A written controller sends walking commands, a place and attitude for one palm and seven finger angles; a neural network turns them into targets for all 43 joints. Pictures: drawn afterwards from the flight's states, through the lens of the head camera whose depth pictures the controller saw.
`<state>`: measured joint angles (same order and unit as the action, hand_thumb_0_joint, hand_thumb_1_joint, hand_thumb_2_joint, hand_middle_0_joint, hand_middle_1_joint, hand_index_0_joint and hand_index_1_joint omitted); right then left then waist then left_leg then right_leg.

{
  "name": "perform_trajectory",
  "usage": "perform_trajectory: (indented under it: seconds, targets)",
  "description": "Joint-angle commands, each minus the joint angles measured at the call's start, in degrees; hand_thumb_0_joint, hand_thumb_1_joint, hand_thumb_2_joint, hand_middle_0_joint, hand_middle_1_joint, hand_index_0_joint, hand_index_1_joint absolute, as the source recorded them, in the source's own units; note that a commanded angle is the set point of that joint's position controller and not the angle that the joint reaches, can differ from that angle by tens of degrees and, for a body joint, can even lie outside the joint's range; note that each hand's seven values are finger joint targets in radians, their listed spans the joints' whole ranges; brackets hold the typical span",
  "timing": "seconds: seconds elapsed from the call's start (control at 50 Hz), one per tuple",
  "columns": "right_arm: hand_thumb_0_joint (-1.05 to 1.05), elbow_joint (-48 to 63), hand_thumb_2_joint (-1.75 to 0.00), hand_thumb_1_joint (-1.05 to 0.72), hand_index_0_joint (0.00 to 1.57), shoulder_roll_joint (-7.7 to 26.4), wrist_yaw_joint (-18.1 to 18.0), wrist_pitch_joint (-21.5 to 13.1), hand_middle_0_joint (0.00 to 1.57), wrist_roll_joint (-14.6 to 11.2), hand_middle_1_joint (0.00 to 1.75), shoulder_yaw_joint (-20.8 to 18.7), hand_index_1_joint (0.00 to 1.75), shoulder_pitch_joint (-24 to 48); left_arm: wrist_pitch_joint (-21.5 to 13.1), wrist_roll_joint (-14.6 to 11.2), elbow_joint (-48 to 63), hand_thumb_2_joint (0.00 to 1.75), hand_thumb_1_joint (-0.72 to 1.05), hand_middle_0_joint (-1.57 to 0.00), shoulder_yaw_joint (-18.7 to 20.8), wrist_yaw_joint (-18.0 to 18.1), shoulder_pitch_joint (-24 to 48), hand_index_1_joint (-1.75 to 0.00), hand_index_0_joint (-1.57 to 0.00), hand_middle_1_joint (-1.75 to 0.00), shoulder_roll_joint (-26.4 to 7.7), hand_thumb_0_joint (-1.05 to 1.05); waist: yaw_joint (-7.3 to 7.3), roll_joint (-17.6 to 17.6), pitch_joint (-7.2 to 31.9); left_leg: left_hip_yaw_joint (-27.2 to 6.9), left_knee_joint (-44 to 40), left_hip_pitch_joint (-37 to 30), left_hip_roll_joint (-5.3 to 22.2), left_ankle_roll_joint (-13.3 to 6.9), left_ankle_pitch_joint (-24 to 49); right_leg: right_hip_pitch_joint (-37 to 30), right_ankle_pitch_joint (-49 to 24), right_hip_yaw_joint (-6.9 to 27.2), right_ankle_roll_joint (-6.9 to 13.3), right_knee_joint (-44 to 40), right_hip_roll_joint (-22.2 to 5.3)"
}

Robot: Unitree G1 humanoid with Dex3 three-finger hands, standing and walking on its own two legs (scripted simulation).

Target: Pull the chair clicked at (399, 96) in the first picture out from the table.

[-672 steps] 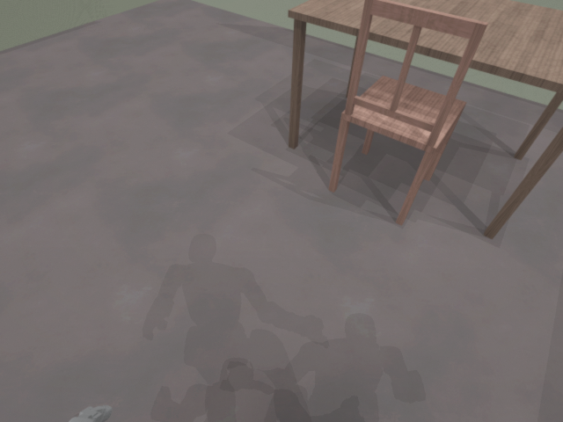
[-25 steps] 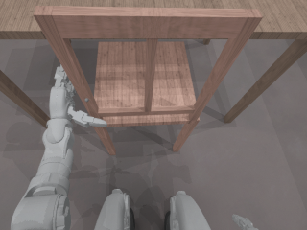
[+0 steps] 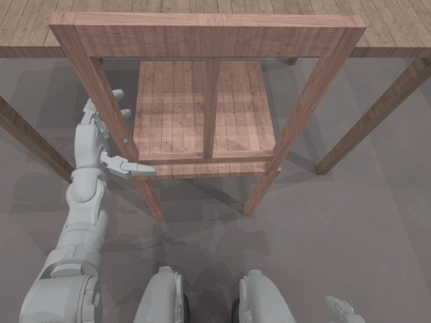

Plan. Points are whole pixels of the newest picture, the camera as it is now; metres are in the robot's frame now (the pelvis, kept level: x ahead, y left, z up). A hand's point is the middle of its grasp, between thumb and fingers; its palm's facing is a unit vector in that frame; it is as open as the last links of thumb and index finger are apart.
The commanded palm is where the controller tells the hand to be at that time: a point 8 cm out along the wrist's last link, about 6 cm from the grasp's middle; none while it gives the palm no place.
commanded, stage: hook a spindle and tug to test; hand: left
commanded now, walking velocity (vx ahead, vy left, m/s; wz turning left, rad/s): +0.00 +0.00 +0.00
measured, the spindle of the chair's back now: (209, 117) +0.48 +0.01 +0.04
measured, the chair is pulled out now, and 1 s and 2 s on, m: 0.00 0.02 0.10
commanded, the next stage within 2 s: step backward, pulling the chair out in 1.08 s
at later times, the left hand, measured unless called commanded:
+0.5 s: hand (126, 137) +0.45 +0.16 +0.02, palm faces +0.08 -1.00 -0.01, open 5.9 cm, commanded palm +0.41 +0.20 +0.02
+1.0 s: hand (130, 152) +0.41 +0.15 +0.02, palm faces +0.06 -1.00 -0.01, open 6.0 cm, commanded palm +0.37 +0.20 +0.02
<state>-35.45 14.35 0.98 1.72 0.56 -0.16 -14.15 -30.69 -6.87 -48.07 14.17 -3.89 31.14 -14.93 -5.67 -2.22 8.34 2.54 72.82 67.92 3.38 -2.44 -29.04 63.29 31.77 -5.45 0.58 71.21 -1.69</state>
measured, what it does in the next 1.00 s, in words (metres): stands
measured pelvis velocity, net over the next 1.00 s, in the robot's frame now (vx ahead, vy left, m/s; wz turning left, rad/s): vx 0.03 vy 0.00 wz -0.01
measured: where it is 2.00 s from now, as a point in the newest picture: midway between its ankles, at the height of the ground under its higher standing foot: outside the picture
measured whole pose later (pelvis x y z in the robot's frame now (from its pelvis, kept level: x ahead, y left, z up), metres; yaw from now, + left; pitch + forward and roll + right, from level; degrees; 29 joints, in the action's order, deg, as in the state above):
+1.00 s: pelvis +0.03 +0.00 +0.01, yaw +0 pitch +24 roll -2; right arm -33.3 13.6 1.9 2.3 0.4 -0.9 -12.8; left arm -28.6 -8.3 -32.9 9.4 -1.5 17.3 -11.0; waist -4.3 -2.0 8.6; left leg 3.3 70.2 63.6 3.2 -2.4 -30.7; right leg 59.3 33.0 -4.5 0.2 68.4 -1.4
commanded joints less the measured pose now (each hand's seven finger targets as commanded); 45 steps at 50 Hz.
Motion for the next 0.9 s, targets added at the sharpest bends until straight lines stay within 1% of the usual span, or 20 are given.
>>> perform_trajectory:
  seconds: [0.0, 0.06, 0.1, 0.12, 0.16, 0.2, 0.22, 0.24, 0.28, 0.3, 0.36, 0.4, 0.44, 0.54, 0.56, 0.68, 0.74, 0.8, 0.84, 0.88]
  targets:
    - [0.0, 3.68, -0.9, -0.9, 0.2, 9.34, -0.63, -1.03, 0.2, 0.04, 0.3, -3.51, 0.3, -5.77, -4.5, 0.89, 9.69, 0.47, -0.11, -0.45, 0.89, -0.78, 20.36, -1.29, -0.45, -1.29, -9.34, 0.0, -2.17, -0.88, 25.04, -5.5, -7.81, -22.56, -2.02, 1.01, 15.18, -7.2, -14.33, 2.95, 0.6, -10.02, 2.88]
    - [0.0, 3.91, -0.9, -0.9, 0.2, 9.23, -0.67, -1.13, 0.2, 0.05, 0.3, -3.54, 0.3, -5.75, -4.72, 0.52, 10.35, 0.54, 0.06, -0.5, 0.38, -1.54, 20.6, -1.45, -0.5, -1.45, -8.47, 0.0, -1.75, -3.06, 27.49, -5.68, -7.7, -24.35, -2.08, 1.13, 16.55, -7.08, -14.94, 2.8, 0.77, -9.56, 2.83]
    - [0.0, 3.49, -0.9, -0.9, 0.2, 9.43, -0.77, -0.97, 0.2, -0.04, 0.3, -3.48, 0.3, -6.01, -4.35, 0.46, 8.74, 0.59, 0.17, -0.5, 0.22, -1.9, 22.23, -1.45, -0.5, -1.45, -8.82, 0.0, -2.52, -1.57, 25.59, -5.88, -7.64, -23.13, -1.97, 1.02, 15.15, -6.35, -13.76, 2.74, 0.66, -9.85, 2.85]
    - [0.0, 3.54, -0.9, -0.9, 0.2, 9.29, -0.79, -0.96, 0.2, -0.03, 0.3, -3.52, 0.3, -5.93, -4.11, 0.38, 7.71, 0.61, 0.23, -0.5, -0.18, -2.02, 22.11, -1.45, -0.5, -1.45, -7.98, 0.0, -2.51, -2.51, 25.32, -5.56, -7.57, -22.72, -2.17, 0.96, 14.54, -6.25, -13.39, 2.96, 0.66, -10.15, 2.83]
    - [0.0, 3.26, -0.9, -0.9, 0.2, 9.54, -0.86, -0.94, 0.2, 0.04, 0.3, -3.6, 0.3, -6.36, -4.29, 0.45, 8.33, 0.66, 0.34, -0.5, 0.21, -1.92, 23.47, -1.45, -0.5, -1.45, -8.67, 0.0, -2.72, -2.01, 26.79, -6.06, -7.43, -24.1, -1.96, 0.93, 16.11, -5.87, -14.24, 2.67, 0.72, -9.67, 2.84]
    - [0.0, 3.56, -0.9, -0.9, 0.2, 9.36, -0.73, -0.87, 0.2, 0.0, 0.3, -3.75, 0.3, -6.33, -4.23, 0.31, 9.93, 0.71, 0.45, -0.5, -0.29, -1.87, 22.57, -1.45, -0.5, -1.45, -7.99, 0.0, -2.1, -4.05, 28.33, -6.14, -7.61, -26.34, -1.91, 1.15, 18.05, -5.78, -15.23, 2.48, 0.84, -9.58, 2.84]
    - [0.0, 3.59, -0.9, -0.9, 0.2, 9.23, -0.59, -0.83, 0.2, -0.01, 0.3, -3.71, 0.3, -6.35, -3.98, 0.15, 9.77, 0.73, 0.51, -0.5, -1.31, -1.91, 22.12, -1.45, -0.5, -1.45, -6.6, 0.0, -2.37, -3.99, 28.54, -6.17, -7.73, -26.59, -1.92, 1.19, 18.31, -5.81, -15.4, 2.24, 0.82, -9.7, 2.82]
    - [0.0, 3.4, -0.9, -0.9, 0.2, 9.38, -0.64, -0.8, 0.2, 0.0, 0.3, -3.82, 0.3, -6.65, -4.02, 0.16, 10.07, 0.76, 0.56, -0.5, -0.7, -1.78, 22.19, -1.45, -0.5, -1.45, -7.41, 0.0, -2.57, -2.92, 28.67, -6.36, -7.51, -26.88, -1.71, 1.1, 19.32, -5.81, -16.17, 2.14, 0.84, -9.44, 2.89]
    - [0.0, 3.49, -0.9, -0.9, 0.2, 9.42, -0.51, -0.61, 0.2, 0.06, 0.3, -3.86, 0.3, -6.52, -4.07, 0.51, 10.99, 0.8, 0.68, -0.5, 0.18, -1.5, 20.52, -1.45, -0.5, -1.45, -8.73, 0.0, -1.63, -4.24, 29.33, -6.36, -7.83, -27.52, -1.67, 1.32, 20.42, -6.26, -16.8, 2.18, 0.94, -9.27, 2.92]
    - [0.0, 3.82, -0.9, -0.9, 0.2, 9.2, -0.35, -0.52, 0.2, 0.02, 0.3, -3.78, 0.3, -6.53, -4.04, 0.65, 11.7, 0.83, 0.73, -0.5, -1.05, -1.5, 19.97, -1.45, -0.5, -1.45, -7.38, 0.0, -1.66, -3.81, 29.24, -6.36, -8.09, -27.87, -1.68, 1.32, 21.15, -6.74, -17.4, 2.08, 0.93, -9.35, 2.96]
    - [0.0, 3.82, -0.9, -0.9, 0.2, 9.22, -0.28, -0.37, 0.2, -0.07, 0.3, -3.88, 0.3, -6.43, -4.01, 0.69, 11.84, 0.9, 0.9, -0.5, -0.57, -1.08, 18.29, -1.45, -0.5, -1.45, -7.73, 0.0, -1.71, -2.67, 28.2, -6.2, -8.23, -27.36, -1.54, 1.32, 20.72, -6.85, -17.39, 2.06, 0.84, -9.62, 3.04]
    - [0.0, 4.06, -0.9, -0.9, 0.2, 9.22, -0.2, -0.36, 0.2, 0.02, 0.3, -3.78, 0.3, -6.21, -4.32, 0.78, 12.85, 0.9, 0.9, -0.5, -0.27, -0.91, 18.14, -1.45, -0.5, -1.45, -8.35, 0.0, -1.25, -3.72, 28.0, -6.17, -8.48, -26.9, -1.67, 1.4, 20.22, -7.34, -17.01, 2.14, 0.94, -9.54, 3.02]
    - [0.0, 4.53, -0.9, -0.9, 0.2, 8.92, 0.01, -0.44, 0.2, -0.02, 0.3, -3.86, 0.3, -6.04, -4.35, 0.42, 13.72, 0.9, 0.9, -0.5, -1.83, -0.96, 16.26, -1.45, -0.5, -1.45, -5.82, 0.0, -1.39, -3.47, 27.97, -6.13, -8.69, -28.01, -1.63, 1.35, 21.38, -7.23, -17.65, 1.93, 0.99, -9.69, 3.14]
    - [0.0, 4.8, -0.9, -0.9, 0.2, 9.01, 0.22, -0.4, 0.2, -0.01, 0.3, -3.99, 0.3, -5.99, -4.41, 0.6, 16.2, 0.9, 0.9, -0.5, -1.67, -0.58, 12.96, -1.45, -0.5, -1.45, -6.31, 0.0, -0.77, -3.83, 28.38, -6.06, -9.01, -29.24, -1.38, 1.56, 23.48, -8.0, -19.23, 1.79, 1.06, -9.52, 3.17]
    - [0.0, 5.22, -0.9, -0.9, 0.2, 8.81, 0.34, -0.41, 0.2, -0.04, 0.3, -4.08, 0.3, -5.87, -4.36, 0.53, 16.86, 0.9, 0.9, -0.5, -1.74, -0.64, 10.28, -1.45, -0.5, -1.45, -5.83, 0.0, -0.01, -3.71, 29.19, -5.89, -9.18, -29.77, -1.38, 1.67, 24.74, -8.9, -20.2, 1.8, 1.08, -9.52, 3.15]
    - [0.0, 6.25, -0.9, -0.9, 0.2, 8.48, 0.66, -0.43, 0.2, -0.28, 0.3, -4.21, 0.3, -5.1, -3.92, -0.07, 22.32, 0.9, 0.9, -0.5, -3.37, -0.09, 3.43, -1.45, -0.5, -1.45, -4.22, 0.0, 0.8, -2.86, 28.49, -5.64, -9.8, -30.32, -1.18, 1.78, 27.43, -10.97, -22.78, 1.68, 1.0, -9.66, 3.05]
    - [0.0, 6.23, -0.9, -0.9, 0.2, 8.33, 0.65, -0.58, 0.2, -0.22, 0.3, -4.13, 0.3, -4.84, -3.94, 0.08, 24.19, 0.9, 0.9, -0.5, -4.51, 0.41, 2.37, -1.45, -0.5, -1.45, -3.5, 0.0, 0.42, -2.72, 27.04, -5.67, -9.76, -30.24, -1.12, 1.7, 28.18, -10.77, -23.49, 1.65, 0.92, -9.63, 2.97]
    - [0.0, 6.45, -0.9, -0.9, 0.2, 8.22, 0.62, -0.73, 0.2, -0.16, 0.3, -4.24, 0.3, -4.42, -4.1, 0.13, 25.65, 0.9, 0.9, -0.5, -3.84, 0.59, -0.41, -1.45, -0.5, -1.45, -3.93, 0.0, 1.15, -2.51, 27.4, -5.24, -9.66, -29.96, -1.23, 1.76, 28.32, -11.83, -24.3, 1.92, 0.9, -9.54, 2.93]
    - [0.0, 6.4, -0.9, -0.9, 0.2, 8.07, 0.49, -0.76, 0.2, -0.14, 0.3, -4.09, 0.3, -4.21, -4.05, 0.02, 26.06, 0.9, 0.9, -0.5, -4.97, 0.54, -0.28, -1.45, -0.5, -1.45, -2.95, 0.0, 0.55, -1.66, 26.27, -5.43, -9.57, -29.44, -1.26, 1.59, 28.32, -11.76, -24.61, 1.76, 0.82, -9.42, 2.88]
    - [0.0, 6.6, -0.9, -0.9, 0.2, 8.11, 0.47, -0.7, 0.2, -0.14, 0.3, -4.16, 0.3, -3.89, -3.92, 0.21, 26.43, 0.9, 0.9, -0.5, -4.97, 0.5, -1.91, -1.45, -0.5, -1.45, -3.1, 0.0, 0.98, -2.37, 26.26, -5.31, -9.56, -29.73, -1.19, 1.78, 28.97, -11.72, -24.83, 1.92, 0.87, -9.25, 2.79]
